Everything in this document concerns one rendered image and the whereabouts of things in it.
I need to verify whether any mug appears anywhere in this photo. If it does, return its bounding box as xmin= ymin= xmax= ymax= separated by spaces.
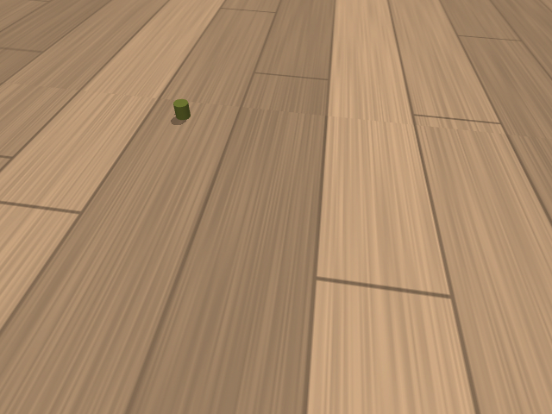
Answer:
xmin=173 ymin=99 xmax=191 ymax=120

